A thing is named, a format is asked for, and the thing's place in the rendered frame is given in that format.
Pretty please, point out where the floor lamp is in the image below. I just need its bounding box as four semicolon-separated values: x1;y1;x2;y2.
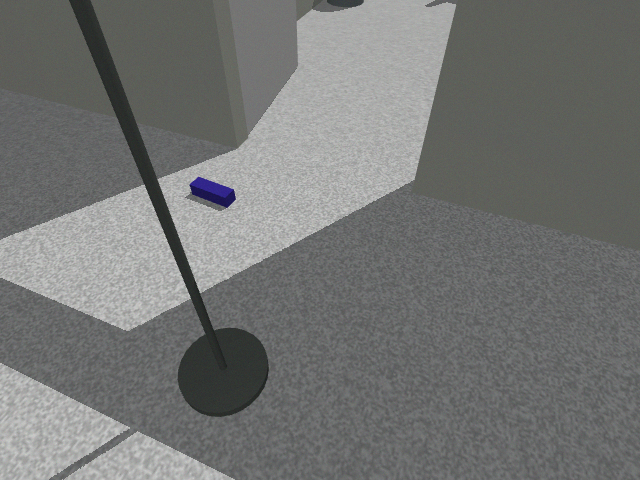
69;0;269;417

